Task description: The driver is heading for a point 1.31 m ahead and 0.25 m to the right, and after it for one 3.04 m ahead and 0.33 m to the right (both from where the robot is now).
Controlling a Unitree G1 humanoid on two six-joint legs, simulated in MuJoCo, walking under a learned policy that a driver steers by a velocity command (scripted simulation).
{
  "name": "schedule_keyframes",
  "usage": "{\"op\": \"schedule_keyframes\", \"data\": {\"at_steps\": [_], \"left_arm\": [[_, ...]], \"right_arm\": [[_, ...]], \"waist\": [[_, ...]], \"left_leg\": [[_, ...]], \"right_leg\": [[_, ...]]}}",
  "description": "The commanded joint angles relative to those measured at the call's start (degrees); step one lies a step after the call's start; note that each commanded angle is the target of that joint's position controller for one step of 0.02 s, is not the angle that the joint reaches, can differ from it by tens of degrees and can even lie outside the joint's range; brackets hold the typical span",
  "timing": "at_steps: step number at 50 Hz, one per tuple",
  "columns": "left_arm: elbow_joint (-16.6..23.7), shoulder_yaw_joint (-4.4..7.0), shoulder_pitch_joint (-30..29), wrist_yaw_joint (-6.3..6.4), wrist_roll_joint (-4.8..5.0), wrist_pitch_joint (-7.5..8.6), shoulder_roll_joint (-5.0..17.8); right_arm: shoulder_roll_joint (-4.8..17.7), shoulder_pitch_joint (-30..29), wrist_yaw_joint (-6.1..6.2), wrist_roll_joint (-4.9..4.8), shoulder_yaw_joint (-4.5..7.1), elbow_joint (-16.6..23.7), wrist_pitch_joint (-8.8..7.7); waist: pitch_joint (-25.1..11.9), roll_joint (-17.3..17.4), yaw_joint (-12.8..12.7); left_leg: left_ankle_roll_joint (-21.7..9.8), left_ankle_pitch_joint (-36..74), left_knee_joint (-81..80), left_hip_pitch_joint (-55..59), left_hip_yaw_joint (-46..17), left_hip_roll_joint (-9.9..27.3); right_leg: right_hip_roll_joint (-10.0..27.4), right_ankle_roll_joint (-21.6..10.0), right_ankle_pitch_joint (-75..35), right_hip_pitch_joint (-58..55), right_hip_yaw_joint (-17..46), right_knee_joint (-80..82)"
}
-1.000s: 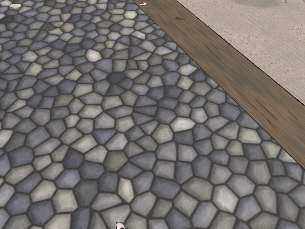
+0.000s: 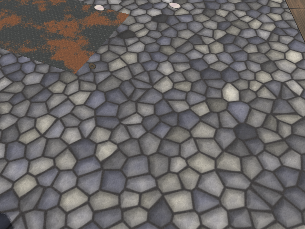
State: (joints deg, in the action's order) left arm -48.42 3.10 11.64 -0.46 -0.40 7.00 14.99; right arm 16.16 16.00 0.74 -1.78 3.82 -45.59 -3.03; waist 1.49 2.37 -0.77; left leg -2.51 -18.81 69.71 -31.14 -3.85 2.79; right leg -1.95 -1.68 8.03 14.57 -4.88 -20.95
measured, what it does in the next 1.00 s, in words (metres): walks ahead, turning right: left foot, then right foot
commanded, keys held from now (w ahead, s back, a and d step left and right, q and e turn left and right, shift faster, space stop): w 0.12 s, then w+e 0.88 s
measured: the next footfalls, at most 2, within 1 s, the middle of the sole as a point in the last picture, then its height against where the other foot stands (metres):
left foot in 0.32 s outside the picture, level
right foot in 0.84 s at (190, 205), level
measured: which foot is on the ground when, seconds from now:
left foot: up 0.00-0.30, down 0.32-0.86, up 0.88-1.00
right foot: down 0.00-0.32, up 0.34-0.82, down 0.84-1.00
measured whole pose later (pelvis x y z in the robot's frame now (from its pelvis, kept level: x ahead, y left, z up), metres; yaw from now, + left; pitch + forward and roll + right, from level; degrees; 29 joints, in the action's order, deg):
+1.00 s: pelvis +0.52 -0.04 -0.01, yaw -22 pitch +2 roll +0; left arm -43.0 4.5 13.1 -2.4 0.8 2.9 15.9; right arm 16.2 10.8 0.8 -0.4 3.6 -44.0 -7.0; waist 3.2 1.0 -0.4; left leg 0.1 -20.4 69.5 -27.0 -2.6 4.9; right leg -5.5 -6.2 10.2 20.1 -0.6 -28.6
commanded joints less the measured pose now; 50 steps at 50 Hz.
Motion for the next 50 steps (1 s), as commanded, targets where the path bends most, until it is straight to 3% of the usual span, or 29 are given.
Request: {"op": "schedule_keyframes", "data": {"at_steps": [1,4,7,9,11,13,14,15,16,17,18,19,20,21,23,26,30,33,37,40,41,42,43,44,45,46,47,48,50], "left_arm": [[1.1,1.37,0.3,-0.54,0.22,1.35,5.8],[-0.3,1.84,1.7,-0.63,0.42,1.19,7.7],[-0.9,1.71,3.1,-0.46,1.44,0.31,8.6],[-2.1,1.66,6.7,-0.52,2.14,-0.39,9.7],[-3.0,1.73,8.8,-0.49,2.40,-1.18,10.7],[-3.5,1.86,9.0,-0.34,2.49,-1.99,11.7],[-3.4,1.77,8.1,-0.23,2.48,-2.35,11.9],[-3.3,1.15,8.4,-0.15,2.11,-2.40,10.3],[-1.3,-0.44,7.7,-0.17,0.63,-2.02,6.3],[-0.5,-2.32,14.6,-0.37,1.37,-0.93,-0.8],[-1.6,-0.54,12.5,-0.27,3.09,-0.43,5.9],[-0.1,0.37,8.4,-0.15,3.92,-0.44,8.1],[0.2,0.45,6.2,0.27,3.27,-0.87,7.4],[0.2,0.81,5.3,0.51,2.37,-1.56,6.9],[0.1,0.88,6.8,0.23,2.43,-3.24,4.6],[1.6,0.90,4.8,0.06,2.22,-4.59,2.7],[4.2,0.70,-1.1,-0.91,1.66,-4.65,1.9],[6.7,0.22,-7.6,-2.11,1.39,-4.45,1.4],[10.0,0.22,-12.9,-3.32,1.61,-4.46,2.0],[11.0,1.47,-9.7,-3.61,1.78,-4.73,4.3],[9.8,2.68,-3.5,-3.44,2.05,-4.81,6.3],[7.2,4.76,6.1,-2.70,2.11,-4.91,9.9],[5.8,6.66,13.0,-1.30,1.96,-5.48,16.0],[7.8,6.72,9.6,-1.50,1.69,-4.66,20.3],[8.2,5.15,11.2,-1.99,1.35,-3.93,14.9],[7.7,4.34,9.6,-2.04,1.24,-3.26,11.8],[8.4,3.67,5.5,-2.03,1.70,-2.92,9.6],[9.3,3.07,1.8,-1.85,1.58,-2.87,7.4],[10.6,2.79,-0.2,-1.37,0.87,-2.71,6.9]], "right_arm": [[-0.2,2.6,-0.01,0.30,-0.15,4.1,0.31],[0.2,-1.7,-0.44,1.05,-0.57,5.9,-0.28],[-0.1,-9.0,-1.64,1.34,-1.32,7.9,-1.41],[0.0,-13.9,-2.17,0.97,-1.59,9.5,-1.79],[1.3,-16.2,-2.59,0.52,-1.32,11.0,-2.19],[3.4,-14.7,-2.78,0.44,-0.54,11.3,-2.73],[4.8,-10.5,-2.64,0.66,0.32,10.2,-2.96],[7.8,-2.0,-2.12,1.01,1.95,7.7,-3.00],[13.0,9.2,-1.17,2.09,3.59,6.1,-2.74],[16.9,11.6,-1.10,2.97,4.11,5.7,-2.20],[10.9,11.6,-1.34,2.73,2.77,5.6,-2.43],[8.0,7.7,-1.39,2.10,1.75,5.8,-2.71],[5.8,3.2,-1.61,1.83,1.01,6.0,-2.95],[3.7,0.0,-1.88,1.77,0.54,6.0,-3.17],[2.5,-2.4,-1.94,2.40,0.59,5.1,-4.02],[3.8,-2.1,-1.13,2.63,1.34,3.3,-4.68],[5.6,-0.6,-0.01,2.62,2.04,1.4,-4.15],[7.3,1.2,0.51,2.14,2.58,0.3,-3.63],[8.6,3.5,0.57,1.05,3.15,-1.3,-2.27],[11.0,2.3,0.77,0.48,3.70,-1.2,-1.08],[11.7,1.3,0.87,0.28,3.80,-0.9,-0.52],[11.4,0.8,0.99,0.13,3.48,-0.5,-0.28],[7.5,1.9,1.06,2.03,2.10,1.1,-0.89],[1.1,5.4,0.54,2.17,0.00,4.5,-3.07],[6.6,-1.7,-0.24,-0.05,0.89,5.4,-5.28],[7.1,-4.6,-0.54,-1.29,1.00,6.5,-6.03],[6.6,-4.6,-0.03,-0.06,0.89,5.7,-6.18],[7.3,-4.3,0.45,1.58,1.45,5.1,-5.80],[7.0,-2.8,0.28,2.24,1.81,5.2,-4.28]], "waist": [[-0.4,-5.1,1.5],[-0.1,-4.0,1.1],[1.1,-4.2,-1.0],[2.0,-4.8,-2.9],[2.7,-5.7,-3.1],[1.6,-7.1,-1.1],[-0.6,-7.3,1.9],[-6.0,-6.3,5.8],[-15.6,0.3,10.3],[-23.1,15.4,6.6],[-21.3,8.8,8.3],[-13.6,7.3,7.0],[-10.0,4.1,5.2],[-6.5,3.9,3.5],[-4.3,4.4,0.8],[-1.5,1.7,-0.2],[1.0,0.9,1.0],[3.1,0.1,3.3],[4.6,0.2,4.6],[0.5,2.8,1.2],[-3.1,3.1,-2.5],[-8.2,1.7,-7.4],[-12.7,-8.2,-8.5],[-20.1,-18.3,-1.8],[-20.9,-9.5,-6.3],[-13.5,-8.1,-5.3],[-8.8,-2.8,-2.4],[-6.8,-2.6,-0.1],[-5.9,-3.8,2.1]], "left_leg": [[0.0,3.5,-3.2,-6.2,-2.9,4.8],[0.3,11.4,-13.4,-8.8,-2.7,4.9],[0.4,19.2,-25.8,-5.2,2.1,4.1],[0.8,19.0,-30.8,-3.3,3.8,2.9],[0.5,15.9,-34.9,-2.7,3.7,1.8],[-0.4,12.9,-38.8,1.7,4.1,0.3],[-1.2,12.9,-41.3,8.8,5.3,-1.4],[-2.7,13.3,-41.7,21.4,5.3,-1.9],[-6.7,14.6,-40.5,38.9,-6.7,10.0],[-14.6,6.3,-47.5,53.7,-31.6,23.2],[-13.9,2.0,-51.0,49.9,-34.3,22.2],[-11.6,4.6,-51.5,43.7,-24.8,20.4],[-10.1,8.6,-53.0,36.7,-18.0,17.9],[-9.1,11.1,-55.2,31.0,-12.3,15.4],[-8.4,15.3,-59.0,24.8,-5.7,13.4],[-8.7,22.4,-61.2,23.7,1.2,13.5],[-7.7,22.0,-62.4,25.3,8.2,12.8],[-7.0,21.3,-62.5,27.2,11.9,13.4],[-5.6,24.6,-59.1,34.1,14.5,15.0],[-3.8,49.5,-48.8,36.3,16.9,14.9],[-2.9,57.3,-39.8,35.3,18.1,13.8],[-0.8,55.4,-26.6,29.6,19.3,11.2],[2.3,25.9,-7.0,12.7,18.9,7.8],[5.1,-15.4,11.0,-8.9,7.6,-5.1],[3.5,-13.2,13.9,-15.0,-2.3,-2.8],[2.0,-8.2,11.2,-17.9,-1.5,-0.5],[1.5,-3.5,5.9,-14.8,-1.4,2.4],[1.7,-0.9,1.0,-10.4,-1.4,4.2],[2.7,2.0,-3.1,-5.0,-1.3,5.0]], "right_leg": [[16.5,-11.6,-5.5,-2.9,13.3,14.2],[16.2,-12.0,-9.9,-5.5,9.1,14.9],[13.9,-10.3,-10.9,-5.1,5.0,14.1],[14.3,-9.9,-8.6,-6.1,6.1,13.2],[16.1,-9.3,-7.6,-9.4,8.2,11.3],[17.4,-8.0,-8.9,-11.6,10.1,7.7],[16.3,-6.8,-14.6,-11.0,9.2,2.7],[13.1,-5.0,-20.0,-7.7,6.8,-7.9],[9.0,-2.1,-7.2,3.8,3.3,-27.1],[0.7,0.6,23.9,23.7,4.7,-46.0],[2.7,0.1,24.3,28.6,11.9,-53.6],[5.2,-0.5,19.3,31.6,11.3,-54.7],[7.5,-0.3,14.3,29.7,10.4,-52.8],[9.0,0.0,10.9,27.7,10.4,-49.8],[10.1,0.2,6.8,22.5,10.6,-47.7],[10.0,0.7,2.3,25.1,11.2,-44.2],[9.3,0.9,-7.6,26.9,10.2,-31.6],[8.7,0.1,-11.0,26.4,6.6,-24.0],[7.8,-2.1,-5.5,27.3,3.3,-18.6],[2.8,-5.3,3.0,18.0,-1.8,-17.7],[-0.1,-6.9,4.1,9.8,-3.4,-16.3],[-2.9,-9.1,0.7,-4.8,-3.1,-12.3],[7.7,-12.8,-1.9,-21.6,14.0,-10.9],[20.5,-24.6,10.9,-35.8,50.4,0.3],[21.2,-22.3,12.0,-36.0,51.9,5.9],[19.6,-19.7,7.5,-30.5,42.9,5.1],[16.6,-17.3,1.1,-21.3,35.1,4.4],[14.1,-15.7,-4.3,-14.1,29.6,4.7],[12.0,-15.6,-10.1,-7.1,26.3,7.1]]}}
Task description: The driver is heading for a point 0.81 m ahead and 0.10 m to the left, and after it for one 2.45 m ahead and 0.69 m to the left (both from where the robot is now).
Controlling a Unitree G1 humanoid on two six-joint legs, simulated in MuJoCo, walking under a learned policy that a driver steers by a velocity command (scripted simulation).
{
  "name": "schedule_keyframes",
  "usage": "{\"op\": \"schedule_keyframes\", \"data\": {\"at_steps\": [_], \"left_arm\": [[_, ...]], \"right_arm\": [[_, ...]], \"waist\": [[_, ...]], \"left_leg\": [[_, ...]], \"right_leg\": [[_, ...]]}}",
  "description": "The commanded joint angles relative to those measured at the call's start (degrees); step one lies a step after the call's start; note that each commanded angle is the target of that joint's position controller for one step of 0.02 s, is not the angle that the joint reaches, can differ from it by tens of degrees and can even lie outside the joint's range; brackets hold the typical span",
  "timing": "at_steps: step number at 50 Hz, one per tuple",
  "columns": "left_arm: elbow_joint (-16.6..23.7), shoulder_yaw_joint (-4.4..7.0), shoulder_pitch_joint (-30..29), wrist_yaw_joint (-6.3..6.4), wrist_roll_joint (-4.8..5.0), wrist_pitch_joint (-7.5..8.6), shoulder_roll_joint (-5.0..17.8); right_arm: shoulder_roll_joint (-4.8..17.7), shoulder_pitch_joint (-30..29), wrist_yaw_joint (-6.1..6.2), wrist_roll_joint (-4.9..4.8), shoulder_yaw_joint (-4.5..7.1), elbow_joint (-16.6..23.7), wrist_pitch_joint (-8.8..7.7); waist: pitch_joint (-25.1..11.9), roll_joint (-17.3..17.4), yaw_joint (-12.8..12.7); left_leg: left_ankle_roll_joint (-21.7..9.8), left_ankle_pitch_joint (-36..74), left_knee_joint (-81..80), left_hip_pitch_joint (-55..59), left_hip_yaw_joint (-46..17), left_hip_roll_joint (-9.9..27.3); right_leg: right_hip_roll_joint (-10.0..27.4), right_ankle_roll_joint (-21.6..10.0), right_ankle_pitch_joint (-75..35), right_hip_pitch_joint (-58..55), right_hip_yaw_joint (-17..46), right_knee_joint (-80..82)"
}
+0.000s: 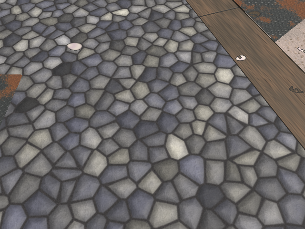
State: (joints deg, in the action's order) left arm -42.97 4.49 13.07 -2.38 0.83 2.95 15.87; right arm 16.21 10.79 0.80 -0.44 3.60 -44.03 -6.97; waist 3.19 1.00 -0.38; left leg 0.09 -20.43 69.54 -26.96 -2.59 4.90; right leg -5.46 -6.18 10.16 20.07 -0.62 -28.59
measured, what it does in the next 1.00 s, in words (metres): walks ahead: left foot, then right foot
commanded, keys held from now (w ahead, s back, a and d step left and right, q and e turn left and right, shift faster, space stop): w+e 0.16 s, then w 0.08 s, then w+q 0.76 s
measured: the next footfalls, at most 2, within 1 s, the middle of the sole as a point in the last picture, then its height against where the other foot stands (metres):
left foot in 0.36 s outside the picture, level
right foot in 0.84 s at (187, 188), level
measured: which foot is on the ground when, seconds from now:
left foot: up 0.00-0.34, down 0.36-0.86, up 0.88-1.00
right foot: down 0.00-0.38, up 0.40-0.82, down 0.84-1.00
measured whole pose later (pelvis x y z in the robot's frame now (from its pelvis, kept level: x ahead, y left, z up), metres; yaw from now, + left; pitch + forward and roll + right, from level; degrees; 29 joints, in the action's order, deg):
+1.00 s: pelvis +0.54 +0.00 +0.01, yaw +10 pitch +1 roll -1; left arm -40.4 3.5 10.9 -0.4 -0.4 5.7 14.4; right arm 17.9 18.2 0.4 -1.5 3.8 -41.4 -1.6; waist -0.1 2.9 0.4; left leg -0.7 -21.0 66.1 -28.4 -4.0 0.7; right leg -1.9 -1.4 10.8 14.8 -1.6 -23.9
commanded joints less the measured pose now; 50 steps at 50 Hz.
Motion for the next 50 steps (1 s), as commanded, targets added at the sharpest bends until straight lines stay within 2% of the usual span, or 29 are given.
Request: {"op": "schedule_keyframes", "data": {"at_steps": [1,4,8,12,15,16,17,18,19,20,21,22,23,24,27,29,32,34,37,39,41,42,43,44,45,46,47,48,50], "left_arm": [[5.1,1.57,-0.9,0.85,-0.19,1.55,6.6],[4.3,2.03,2.1,2.09,0.18,1.56,8.4],[3.6,1.96,5.4,2.93,0.59,0.80,8.5],[1.8,1.58,8.9,3.10,0.61,0.55,7.8],[1.1,1.73,9.0,3.23,0.03,0.27,8.5],[1.1,1.78,8.3,3.21,-0.05,0.10,8.7],[1.4,1.51,7.4,3.18,-0.13,-0.02,8.1],[2.1,0.80,6.7,3.14,-0.63,0.01,6.8],[3.0,-0.12,11.7,3.22,-0.86,0.60,4.2],[2.6,-0.79,14.4,3.03,-0.32,1.42,3.4],[3.7,-0.09,9.4,2.63,0.29,2.21,7.6],[5.1,-0.15,3.3,2.30,0.62,2.79,8.0],[6.0,-0.28,-0.3,2.17,-0.34,3.31,7.1],[6.3,0.04,-0.8,2.25,-1.44,3.47,7.0],[6.5,-0.26,0.6,2.41,-1.93,3.07,4.7],[7.5,-0.75,-2.7,2.74,-1.86,2.73,3.5],[8.6,-1.35,-9.1,2.50,-1.54,2.97,2.2],[9.1,-1.35,-12.5,2.08,-1.05,3.34,2.4],[10.3,-0.89,-16.1,1.49,-0.49,4.04,3.6],[10.4,-0.24,-15.6,1.31,-0.24,4.56,4.9],[8.8,0.89,-9.1,1.69,-0.32,4.97,6.6],[7.9,1.79,-1.9,2.22,-1.07,5.09,8.8],[6.9,2.97,6.3,2.77,-1.94,4.66,13.5],[5.0,3.05,9.2,2.24,-1.09,3.76,12.9],[5.7,1.91,6.6,2.22,-0.59,3.54,8.3],[5.9,1.22,4.2,2.30,-0.69,3.21,6.2],[5.7,0.70,1.6,2.17,-0.96,3.03,5.0],[5.3,0.31,-0.1,2.12,-1.24,3.04,3.9],[4.5,0.43,-1.3,1.99,-1.33,3.44,4.1]], "right_arm": [[6.0,2.2,0.19,1.16,1.88,4.0,0.25],[4.2,-3.0,0.32,1.52,1.25,6.0,1.06],[2.6,-11.4,-0.59,0.90,0.33,8.1,0.53],[3.7,-15.1,-2.17,0.25,0.30,9.1,-0.58],[5.2,-13.5,-2.78,0.09,0.74,9.2,-1.02],[5.8,-11.3,-2.71,0.07,1.03,8.8,-1.09],[7.0,-6.2,-2.49,0.28,1.78,7.3,-1.15],[9.0,1.7,-2.34,0.84,2.49,5.7,-1.21],[13.4,9.9,-2.42,1.53,3.59,4.7,-1.13],[12.5,13.2,-3.14,0.00,3.60,2.6,-0.51],[8.6,10.9,-3.23,-1.42,2.30,3.2,-0.17],[6.9,7.5,-2.97,-0.80,1.76,4.3,0.47],[6.4,5.4,-2.95,-0.11,1.43,4.7,0.91],[5.6,4.4,-2.78,0.18,1.09,5.1,0.95],[5.9,4.4,-2.19,-0.09,1.06,5.1,1.18],[7.7,5.6,-1.43,-0.43,1.64,4.5,1.39],[8.9,8.0,-0.56,-0.90,2.08,3.6,2.15],[8.8,10.1,-0.23,-1.09,2.07,3.0,2.73],[8.5,12.5,0.06,-1.37,2.04,2.3,3.54],[8.8,12.1,0.28,-1.35,2.24,2.5,4.04],[7.6,10.3,0.32,-1.26,1.98,3.3,4.34],[5.2,8.8,0.11,-0.74,1.15,4.4,4.09],[1.5,12.4,0.14,-0.82,0.03,5.7,3.57],[2.8,16.4,0.25,-1.65,-0.29,6.7,3.23],[7.6,13.9,0.26,-2.04,0.96,5.7,3.50],[8.4,9.4,0.13,-1.48,1.30,6.2,3.93],[7.6,7.4,-0.05,-0.92,1.35,6.7,4.17],[6.9,6.4,-0.29,-0.66,1.56,7.2,4.42],[4.6,6.5,-0.89,-1.12,1.19,7.7,5.02]], "waist": [[-7.2,-2.2,1.9],[-5.0,-2.6,0.6],[-3.6,-5.6,-2.8],[-3.0,-6.5,-4.9],[-2.4,-8.3,-3.9],[-2.9,-8.9,-2.5],[-5.7,-8.3,0.1],[-12.5,-6.3,3.6],[-21.5,4.8,3.9],[-23.1,17.9,3.7],[-15.2,10.9,4.5],[-9.0,5.0,4.6],[-4.2,0.4,3.5],[-3.8,-0.2,2.0],[-5.1,3.5,0.0],[-4.5,3.6,0.6],[-3.7,3.7,2.8],[-3.6,4.1,4.1],[-3.5,4.4,4.9],[-3.6,5.5,3.7],[-5.9,6.1,-0.2],[-11.5,4.2,-4.0],[-19.8,-6.7,-5.1],[-22.1,-19.5,-3.7],[-14.1,-12.0,-4.1],[-8.2,-7.4,-4.2],[-4.7,-5.0,-2.8],[-2.9,-5.7,-1.6],[-1.9,-7.4,-0.2]], "left_leg": [[0.9,4.4,-5.0,-8.6,-1.9,2.6],[3.1,11.8,-14.8,-10.5,-0.7,1.1],[3.2,24.1,-32.2,-7.0,-0.2,-2.6],[1.7,26.2,-39.0,-4.9,-0.3,-3.5],[-1.4,19.6,-41.1,-4.9,0.7,-3.4],[-2.8,17.3,-42.1,-2.3,2.0,-4.2],[-4.7,17.5,-44.1,4.5,3.7,-5.8],[-8.0,20.6,-42.0,17.3,-0.4,-2.2],[-16.1,19.8,-41.5,38.4,-19.4,8.5],[-21.8,7.7,-50.7,47.0,-40.6,15.6],[-19.2,-2.2,-52.9,42.9,-40.8,14.6],[-17.0,-0.8,-53.5,35.5,-33.1,12.2],[-16.1,5.2,-54.9,28.1,-27.8,9.7],[-15.3,10.8,-55.6,24.6,-24.8,7.8],[-15.6,20.3,-57.3,19.8,-19.3,4.4],[-15.7,23.1,-57.9,17.1,-16.5,3.5],[-13.5,21.8,-57.3,14.3,-14.0,1.6],[-12.7,19.9,-56.2,13.9,-14.5,1.2],[-12.0,17.0,-53.2,16.5,-18.4,2.3],[-11.2,16.0,-50.6,18.3,-21.5,3.0],[-9.1,18.5,-44.9,17.0,-21.5,0.8],[-7.2,17.9,-34.7,12.2,-18.5,-1.7],[-3.4,4.2,-16.6,-3.0,-10.5,-8.5],[-2.2,-14.4,-4.5,-15.6,-7.1,-8.5],[-1.6,-10.5,1.2,-19.7,-8.0,-4.9],[-1.1,-5.7,2.5,-19.8,-6.2,-3.1],[-0.8,-2.2,1.0,-18.3,-5.3,-1.7],[-0.7,0.1,-0.7,-16.8,-5.1,-0.1],[-0.3,2.9,-2.3,-14.0,-3.7,1.3]], "right_leg": [[15.0,-11.4,-15.4,-10.7,20.3,15.2],[13.0,-10.4,-18.1,-8.1,16.5,15.8],[10.2,-7.1,-10.7,-7.0,15.0,14.5],[13.3,-6.5,-7.6,-11.7,18.1,11.6],[16.7,-5.5,-13.0,-18.2,19.9,8.7],[16.7,-4.8,-19.6,-19.4,19.3,6.4],[14.4,-3.6,-29.9,-20.0,16.8,0.6],[11.8,-2.0,-31.9,-16.3,13.7,-10.6],[4.7,1.9,-16.3,0.7,8.9,-30.4],[-0.5,4.8,19.5,16.5,7.2,-44.2],[3.5,4.1,19.1,24.0,10.0,-48.1],[5.8,3.9,14.6,24.9,8.6,-47.2],[7.4,3.9,11.4,24.3,7.2,-42.9],[9.1,4.2,8.8,21.6,7.2,-38.0],[9.4,6.4,7.3,16.5,5.1,-29.3],[8.6,8.0,4.0,15.5,3.9,-22.0],[6.8,9.0,-7.1,11.8,3.9,-10.6],[5.4,9.2,-11.6,9.1,4.1,-5.6],[4.0,8.7,-10.9,6.8,5.0,-0.9],[3.8,7.6,-7.4,3.9,5.5,1.7],[4.6,5.1,-6.8,-6.3,4.7,5.9],[10.5,2.1,-5.9,-18.5,9.1,4.5],[22.6,-4.4,-2.2,-38.1,24.9,4.3],[30.7,-9.6,9.7,-42.4,43.5,8.9],[28.8,-8.1,16.1,-35.7,40.2,10.8],[26.1,-6.1,12.7,-28.9,31.7,11.7],[23.5,-5.2,7.3,-22.6,25.8,13.6],[21.7,-4.6,3.0,-18.5,21.4,15.1],[19.8,-4.4,-2.5,-13.5,14.8,18.0]]}}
